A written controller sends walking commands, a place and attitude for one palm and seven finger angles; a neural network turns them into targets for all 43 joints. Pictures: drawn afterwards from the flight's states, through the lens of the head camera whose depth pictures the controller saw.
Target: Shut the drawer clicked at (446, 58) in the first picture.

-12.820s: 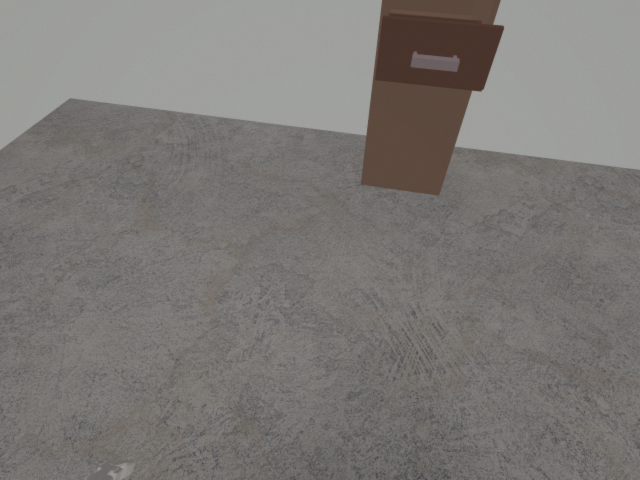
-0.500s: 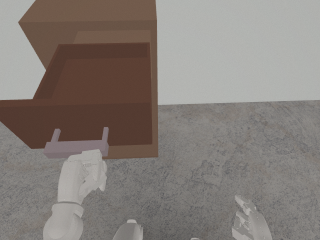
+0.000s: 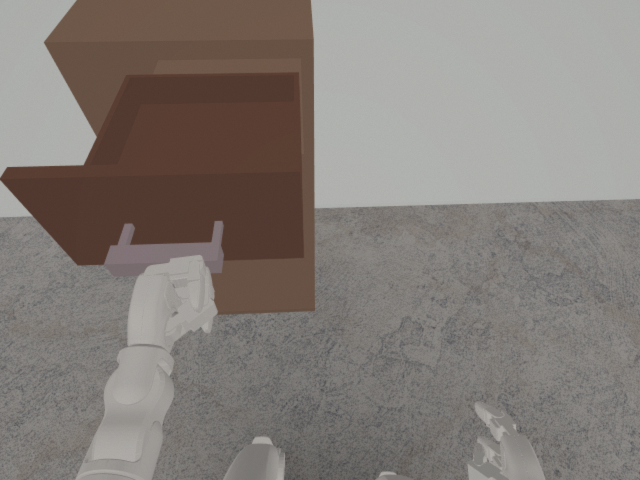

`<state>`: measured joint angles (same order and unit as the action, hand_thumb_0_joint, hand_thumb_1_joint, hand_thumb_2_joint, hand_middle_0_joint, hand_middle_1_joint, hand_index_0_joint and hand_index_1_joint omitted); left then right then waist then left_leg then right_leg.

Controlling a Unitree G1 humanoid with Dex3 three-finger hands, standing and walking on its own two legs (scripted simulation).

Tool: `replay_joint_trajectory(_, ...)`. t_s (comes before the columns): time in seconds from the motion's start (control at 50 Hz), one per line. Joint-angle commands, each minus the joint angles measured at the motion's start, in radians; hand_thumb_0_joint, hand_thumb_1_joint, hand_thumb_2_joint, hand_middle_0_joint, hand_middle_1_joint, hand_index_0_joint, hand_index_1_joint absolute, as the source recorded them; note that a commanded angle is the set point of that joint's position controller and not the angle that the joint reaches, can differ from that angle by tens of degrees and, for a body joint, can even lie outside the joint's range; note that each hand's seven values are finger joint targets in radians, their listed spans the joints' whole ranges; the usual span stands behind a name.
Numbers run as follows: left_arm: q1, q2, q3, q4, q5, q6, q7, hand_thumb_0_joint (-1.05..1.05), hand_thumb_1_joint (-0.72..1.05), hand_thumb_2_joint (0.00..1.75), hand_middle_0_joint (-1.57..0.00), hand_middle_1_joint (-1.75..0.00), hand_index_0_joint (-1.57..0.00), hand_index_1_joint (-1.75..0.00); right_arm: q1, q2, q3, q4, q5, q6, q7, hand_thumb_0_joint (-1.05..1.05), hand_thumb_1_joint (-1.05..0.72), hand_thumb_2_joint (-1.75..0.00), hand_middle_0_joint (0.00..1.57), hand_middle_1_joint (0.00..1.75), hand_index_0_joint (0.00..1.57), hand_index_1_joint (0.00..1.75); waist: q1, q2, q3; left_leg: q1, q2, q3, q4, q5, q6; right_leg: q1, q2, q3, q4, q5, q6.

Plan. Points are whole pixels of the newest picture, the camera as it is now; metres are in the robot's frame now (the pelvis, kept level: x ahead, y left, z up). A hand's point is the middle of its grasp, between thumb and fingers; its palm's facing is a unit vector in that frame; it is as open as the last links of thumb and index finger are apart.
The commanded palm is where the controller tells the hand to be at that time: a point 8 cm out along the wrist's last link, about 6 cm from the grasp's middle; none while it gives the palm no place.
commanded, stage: push the drawer shut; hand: left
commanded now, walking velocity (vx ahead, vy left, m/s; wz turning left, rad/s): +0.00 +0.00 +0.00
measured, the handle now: (170, 244) +0.39 +0.21 +0.07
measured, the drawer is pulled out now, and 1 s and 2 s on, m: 0.25 0.14 0.01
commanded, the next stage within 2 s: none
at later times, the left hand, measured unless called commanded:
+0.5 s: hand (215, 260) +0.37 +0.15 +0.06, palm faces +0.06 -1.00 -0.03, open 3.1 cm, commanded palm +0.36 +0.20 +0.07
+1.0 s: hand (220, 226) +0.42 +0.15 +0.06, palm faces +0.08 -1.00 -0.03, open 3.3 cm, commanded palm +0.42 +0.21 +0.07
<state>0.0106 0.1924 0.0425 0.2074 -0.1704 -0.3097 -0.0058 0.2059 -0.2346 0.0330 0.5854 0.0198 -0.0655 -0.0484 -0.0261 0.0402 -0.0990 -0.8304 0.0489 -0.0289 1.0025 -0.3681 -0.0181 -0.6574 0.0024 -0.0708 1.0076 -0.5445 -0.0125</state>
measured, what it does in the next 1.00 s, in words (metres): stands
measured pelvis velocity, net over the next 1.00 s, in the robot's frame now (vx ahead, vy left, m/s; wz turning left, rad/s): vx -0.01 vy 0.01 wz -0.03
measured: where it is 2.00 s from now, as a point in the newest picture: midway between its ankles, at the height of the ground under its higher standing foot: outside the picture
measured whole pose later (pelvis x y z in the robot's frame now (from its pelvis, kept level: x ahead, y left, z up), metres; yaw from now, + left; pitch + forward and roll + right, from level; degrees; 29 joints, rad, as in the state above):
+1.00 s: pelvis -0.01 +0.01 +0.00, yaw -2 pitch +14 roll -2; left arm -0.54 0.24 0.21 0.82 -0.12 -0.42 0.00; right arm 0.29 -0.24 0.01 0.67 0.00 0.00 -0.02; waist -0.08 0.03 -0.10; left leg -0.90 0.06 -0.01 1.00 -0.35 -0.01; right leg -0.74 0.01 -0.05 1.01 -0.52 0.00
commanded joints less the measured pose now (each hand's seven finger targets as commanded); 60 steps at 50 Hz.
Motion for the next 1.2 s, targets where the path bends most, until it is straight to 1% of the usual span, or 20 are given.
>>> replay_joint_trajectory(0.0, -0.396, 0.109, 0.084, -0.176, -0.011, -0.083, 0.027, 0.00, 0.90, 0.90, -1.40, -1.60, -1.40, -1.60, -0.034, -0.125, -0.055, -0.125, 0.004, -0.048, -0.009, 0.00, -0.90, -0.90, 0.20, 0.30, 0.20, 0.30, -0.044, -0.009, -0.240, 0.308, -0.030, 0.007, -0.128, 0.034, 0.045, -0.062, 0.018, 0.042, -0.214, 0.168, 0.007)
replay_joint_trajectory(0.1, -0.477, 0.109, 0.083, -0.110, -0.004, -0.099, 0.032, 0.00, 0.90, 0.90, -1.40, -1.60, -1.40, -1.60, -0.025, -0.130, -0.056, -0.114, 0.003, -0.044, -0.004, 0.00, -0.90, -0.90, 0.20, 0.30, 0.20, 0.30, -0.049, -0.017, -0.246, 0.309, -0.031, 0.004, -0.138, 0.005, 0.044, -0.071, 0.019, 0.041, -0.216, 0.144, 0.008)
replay_joint_trajectory(0.16, -0.536, 0.156, 0.124, -0.053, -0.003, -0.109, 0.033, 0.00, 0.90, 0.90, -1.40, -1.60, -1.40, -1.60, -0.010, -0.137, -0.059, -0.100, 0.003, -0.040, -0.006, 0.00, -0.90, -0.90, 0.20, 0.30, 0.20, 0.30, -0.053, -0.053, -0.243, 0.287, -0.029, 0.003, -0.137, -0.013, 0.046, -0.071, 0.022, 0.047, -0.219, 0.125, 0.010)
replay_joint_trajectory(0.18, -0.556, 0.129, 0.098, -0.056, 0.001, -0.114, 0.029, 0.00, 0.90, 0.90, -1.40, -1.60, -1.40, -1.60, -0.014, -0.134, -0.059, -0.103, 0.003, -0.039, -0.006, 0.00, -0.90, -0.90, 0.20, 0.30, 0.20, 0.30, -0.054, -0.017, -0.258, 0.305, -0.033, 0.009, -0.137, -0.010, 0.045, -0.077, 0.021, 0.050, -0.218, 0.131, 0.009)
replay_joint_trajectory(0.22, -0.588, 0.134, 0.106, -0.024, 0.001, -0.114, 0.029, 0.00, 0.90, 0.90, -1.40, -1.60, -1.40, -1.60, -0.002, -0.136, -0.059, -0.093, 0.002, -0.036, -0.004, 0.00, -0.90, -0.90, 0.20, 0.30, 0.20, 0.30, -0.055, -0.005, -0.268, 0.320, -0.031, 0.004, -0.139, -0.003, 0.042, -0.082, 0.023, 0.044, -0.213, 0.145, 0.006)
replay_joint_trajectory(0.36, -0.683, 0.151, 0.126, 0.041, 0.009, -0.122, 0.034, 0.00, 0.90, 0.90, -1.40, -1.60, -1.40, -1.60, 0.033, -0.145, -0.067, -0.077, -0.003, -0.027, -0.001, 0.00, -0.90, -0.90, 0.20, 0.30, 0.20, 0.30, -0.059, -0.004, -0.321, 0.347, -0.027, -0.005, -0.135, 0.034, 0.041, -0.089, 0.028, 0.034, -0.197, 0.178, 0.005)
replay_joint_trajectory(0.4, -0.726, 0.140, 0.115, 0.060, 0.010, -0.125, 0.035, 0.00, 0.90, 0.90, -1.40, -1.60, -1.40, -1.60, 0.037, -0.144, -0.067, -0.071, -0.003, -0.023, 0.002, 0.00, -0.90, -0.90, 0.20, 0.30, 0.20, 0.30, -0.068, 0.007, -0.314, 0.357, -0.027, -0.007, -0.137, 0.036, 0.038, -0.101, 0.028, 0.034, -0.199, 0.183, 0.004)
replay_joint_trajectory(0.48, -0.741, 0.164, 0.148, 0.115, 0.015, -0.130, 0.041, 0.00, 0.90, 0.90, -1.40, -1.60, -1.40, -1.60, 0.054, -0.148, -0.070, -0.063, -0.006, -0.015, 0.007, 0.00, -0.90, -0.90, 0.20, 0.30, 0.20, 0.30, -0.058, 0.000, -0.326, 0.356, -0.026, -0.008, -0.136, 0.063, 0.037, -0.092, 0.030, 0.030, -0.195, 0.203, 0.001)
replay_joint_trajectory(0.54, -0.806, 0.171, 0.147, 0.165, 0.020, -0.137, 0.041, 0.00, 0.90, 0.90, -1.40, -1.60, -1.40, -1.60, 0.059, -0.148, -0.070, -0.054, -0.005, -0.007, 0.008, 0.00, -0.90, -0.90, 0.20, 0.30, 0.20, 0.30, -0.075, -0.026, -0.290, 0.332, -0.026, -0.006, -0.134, 0.030, 0.039, -0.110, 0.031, 0.035, -0.205, 0.180, 0.005)
replay_joint_trajectory(0.6, -0.874, 0.193, 0.163, 0.200, 0.026, -0.148, 0.044, 0.00, 0.90, 0.90, -1.40, -1.60, -1.40, -1.60, 0.070, -0.151, -0.070, -0.044, -0.007, -0.002, 0.007, 0.00, -0.90, -0.90, 0.20, 0.30, 0.20, 0.30, -0.079, 0.003, -0.304, 0.344, -0.025, -0.009, -0.133, 0.024, 0.037, -0.127, 0.031, 0.034, -0.196, 0.173, 0.002)
replay_joint_trajectory(0.66, -0.895, 0.199, 0.174, 0.208, 0.028, -0.161, 0.041, 0.00, 0.90, 0.90, -1.40, -1.60, -1.40, -1.60, 0.085, -0.154, -0.075, -0.042, -0.012, 0.001, 0.009, 0.00, -0.90, -0.90, 0.20, 0.30, 0.20, 0.30, -0.076, 0.016, -0.361, 0.366, -0.025, -0.009, -0.123, 0.070, 0.037, -0.117, 0.032, 0.035, -0.185, 0.205, 0.001)
replay_joint_trajectory(0.74, -0.940, 0.188, 0.168, 0.265, 0.032, -0.166, 0.037, 0.00, 0.90, 0.90, -1.40, -1.60, -1.40, -1.60, 0.099, -0.152, -0.077, -0.032, -0.013, 0.010, 0.015, 0.00, -0.90, -0.90, 0.20, 0.30, 0.20, 0.30, -0.081, 0.021, -0.362, 0.374, -0.023, -0.010, -0.120, 0.086, 0.035, -0.129, 0.035, 0.033, -0.185, 0.215, 0.001)
replay_joint_trajectory(0.86, -1.020, 0.226, 0.199, 0.315, 0.034, -0.184, 0.031, 0.00, 0.90, 0.90, -1.40, -1.60, -1.40, -1.60, 0.122, -0.155, -0.079, -0.021, -0.016, 0.021, 0.018, 0.00, -0.90, -0.90, 0.20, 0.30, 0.20, 0.30, -0.087, 0.023, -0.374, 0.363, -0.024, -0.011, -0.112, 0.097, 0.037, -0.126, 0.037, 0.036, -0.180, 0.225, -0.001)
replay_joint_trajectory(0.9, -1.040, 0.264, 0.230, 0.340, 0.036, -0.192, 0.029, 0.00, 0.90, 0.90, -1.40, -1.60, -1.40, -1.60, 0.128, -0.158, -0.079, -0.017, -0.017, 0.028, 0.017, 0.00, -0.90, -0.90, 0.20, 0.30, 0.20, 0.30, -0.088, 0.007, -0.374, 0.351, -0.024, -0.007, -0.110, 0.090, 0.038, -0.124, 0.037, 0.042, -0.184, 0.222, 0.002)
replay_joint_trajectory(0.92, -1.038, 0.244, 0.218, 0.373, 0.035, -0.189, 0.024, 0.00, 0.90, 0.90, -1.40, -1.60, -1.40, -1.60, 0.128, -0.155, -0.079, -0.017, -0.016, 0.030, 0.017, 0.00, -0.90, -0.90, 0.20, 0.30, 0.20, 0.30, -0.096, -0.005, -0.358, 0.340, -0.026, 0.000, -0.106, 0.082, 0.041, -0.126, 0.038, 0.046, -0.193, 0.220, 0.005)
replay_joint_trajectory(1.0, -1.145, 0.284, 0.235, 0.428, 0.042, -0.203, 0.019, 0.00, 0.90, 0.90, -1.40, -1.60, -1.40, -1.60, 0.147, -0.159, -0.076, 0.000, -0.017, 0.035, 0.014, 0.00, -0.90, -0.90, 0.20, 0.30, 0.20, 0.30, -0.112, 0.012, -0.347, 0.322, -0.023, -0.006, -0.098, 0.058, 0.042, -0.157, 0.039, 0.047, -0.182, 0.198, 0.005)
replay_joint_trajectory(1.06, -1.200, 0.270, 0.219, 0.472, 0.047, -0.209, 0.016, 0.00, 0.90, 0.90, -1.40, -1.60, -1.40, -1.60, 0.158, -0.163, -0.077, 0.005, -0.019, 0.038, 0.014, 0.00, -0.90, -0.90, 0.20, 0.30, 0.20, 0.30, -0.127, 0.029, -0.353, 0.326, -0.026, -0.009, -0.093, 0.031, 0.043, -0.186, 0.039, 0.046, -0.182, 0.173, 0.004)
replay_joint_trajectory(1.14, -1.253, 0.350, 0.267, 0.539, 0.061, -0.208, 0.020, 0.00, 0.90, 0.90, -1.40, -1.60, -1.40, -1.60, 0.179, -0.171, -0.073, 0.015, -0.022, 0.046, 0.010, 0.00, -0.90, -0.90, 0.20, 0.30, 0.20, 0.30, -0.135, 0.011, -0.371, 0.290, -0.023, -0.007, -0.082, 0.017, 0.048, -0.185, 0.040, 0.055, -0.179, 0.160, 0.008)
replay_joint_trajectory(1.16, -1.277, 0.338, 0.252, 0.541, 0.066, -0.211, 0.017, 0.00, 0.90, 0.90, -1.40, -1.60, -1.40, -1.60, 0.186, -0.172, -0.072, 0.016, -0.024, 0.047, 0.012, 0.00, -0.90, -0.90, 0.20, 0.30, 0.20, 0.30, -0.137, 0.048, -0.383, 0.305, -0.024, -0.011, -0.080, 0.033, 0.047, -0.194, 0.040, 0.052, -0.170, 0.169, 0.004)
replay_joint_trajectory(1.18, -1.283, 0.328, 0.246, 0.567, 0.069, -0.208, 0.018, 0.00, 0.90, 0.90, -1.40, -1.60, -1.40, -1.60, 0.190, -0.172, -0.073, 0.016, -0.023, 0.050, 0.013, 0.00, -0.90, -0.90, 0.20, 0.30, 0.20, 0.30, -0.145, 0.036, -0.386, 0.315, -0.022, -0.015, -0.078, 0.031, 0.047, -0.212, 0.042, 0.049, -0.172, 0.164, 0.006)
